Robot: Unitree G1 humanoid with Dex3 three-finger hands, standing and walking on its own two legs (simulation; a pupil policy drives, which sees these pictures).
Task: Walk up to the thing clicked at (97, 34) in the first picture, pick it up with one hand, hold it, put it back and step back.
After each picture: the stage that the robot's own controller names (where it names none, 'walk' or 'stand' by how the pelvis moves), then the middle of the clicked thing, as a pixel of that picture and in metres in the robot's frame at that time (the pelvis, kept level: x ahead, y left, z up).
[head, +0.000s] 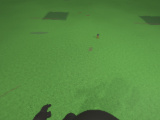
stand; (97, 36) +2.09 -0.14 -0.72
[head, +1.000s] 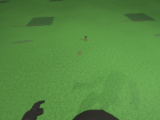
walk; (85, 38) +1.95 +0.17 -0.70
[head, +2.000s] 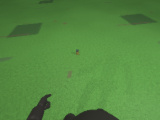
walk; (77, 52) +1.33 +0.31 -0.69
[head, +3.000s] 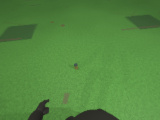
walk; (76, 66) +0.89 +0.24 -0.70
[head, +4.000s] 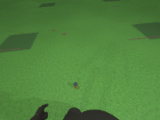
walk; (75, 85) +0.55 +0.24 -0.70
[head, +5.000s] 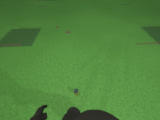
stand; (76, 91) +0.42 +0.19 -0.70
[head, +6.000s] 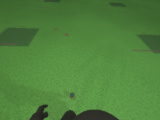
stand; (72, 95) +0.40 +0.18 -0.71
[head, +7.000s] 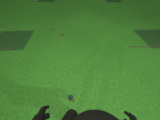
stand; (70, 98) +0.34 +0.22 -0.72
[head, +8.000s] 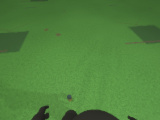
stand; (69, 97) +0.34 +0.24 -0.72
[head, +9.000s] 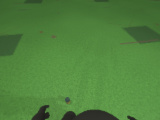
stand; (67, 100) +0.32 +0.25 -0.72
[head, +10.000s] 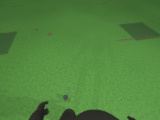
stand; (66, 98) +0.32 +0.26 -0.72
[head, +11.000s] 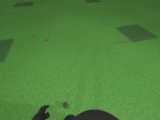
stand; (65, 105) +0.27 +0.27 -0.73
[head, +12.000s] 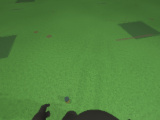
stand; (67, 99) +0.31 +0.26 -0.72
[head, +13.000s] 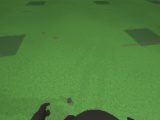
stand; (69, 101) +0.33 +0.23 -0.72
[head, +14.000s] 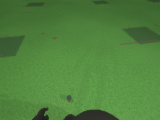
stand; (69, 98) +0.36 +0.25 -0.72
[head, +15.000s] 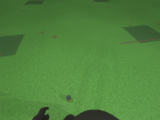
stand; (68, 98) +0.35 +0.25 -0.72
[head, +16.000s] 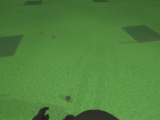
stand; (68, 98) +0.34 +0.26 -0.72
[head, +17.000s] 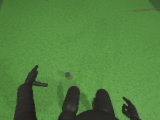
go down; (68, 75) +0.40 +0.23 -0.52
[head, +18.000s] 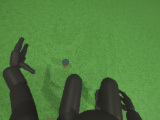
go down; (65, 63) +0.45 +0.22 -0.33
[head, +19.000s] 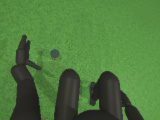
close in; (55, 55) +0.44 +0.24 -0.27
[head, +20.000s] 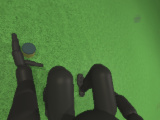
close; (29, 50) +0.43 +0.27 -0.23
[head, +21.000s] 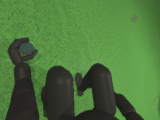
lift; (26, 50) +0.42 +0.27 -0.23
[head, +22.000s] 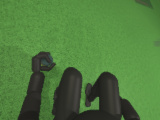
lift; (46, 61) +0.34 +0.28 -0.15
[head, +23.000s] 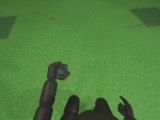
lift; (63, 73) +0.32 +0.19 +0.01
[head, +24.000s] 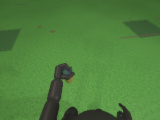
hold; (68, 75) +0.33 +0.16 -0.01
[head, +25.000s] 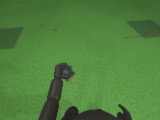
hold; (68, 74) +0.33 +0.17 +0.00
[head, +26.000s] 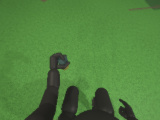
crouch; (63, 63) +0.40 +0.20 -0.07
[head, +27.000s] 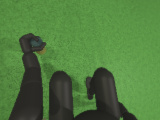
lower; (38, 46) +0.48 +0.27 -0.17
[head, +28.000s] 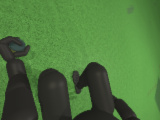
lower; (18, 48) +0.44 +0.27 -0.24
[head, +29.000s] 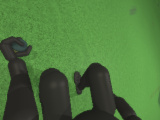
lower; (21, 48) +0.44 +0.28 -0.23
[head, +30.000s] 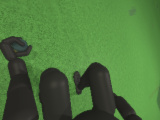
lower; (21, 48) +0.44 +0.27 -0.24
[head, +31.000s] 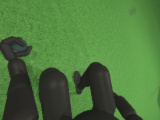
lower; (20, 48) +0.44 +0.27 -0.24
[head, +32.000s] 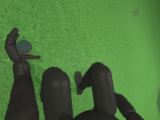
open; (24, 48) +0.43 +0.27 -0.24
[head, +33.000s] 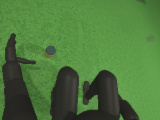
stand; (49, 52) +0.44 +0.25 -0.25
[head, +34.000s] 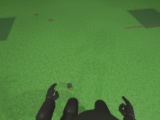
stand; (69, 86) +0.39 +0.21 -0.61
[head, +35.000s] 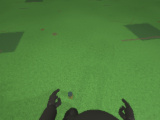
stand; (70, 95) +0.39 +0.22 -0.66
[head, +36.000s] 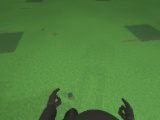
stand; (70, 96) +0.38 +0.21 -0.66
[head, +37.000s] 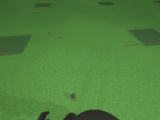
stand; (73, 97) +0.39 +0.21 -0.72
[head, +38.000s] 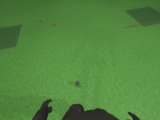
walk; (77, 84) +0.45 +0.16 -0.70
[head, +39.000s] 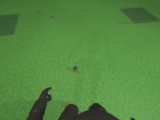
walk; (75, 69) +0.68 +0.19 -0.69
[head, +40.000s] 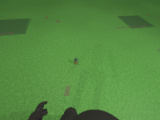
stand; (75, 61) +0.97 +0.25 -0.70
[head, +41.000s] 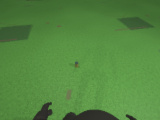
stand; (76, 64) +0.96 +0.26 -0.72
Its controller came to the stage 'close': yes
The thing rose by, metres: 0.70
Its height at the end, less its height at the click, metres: +0.00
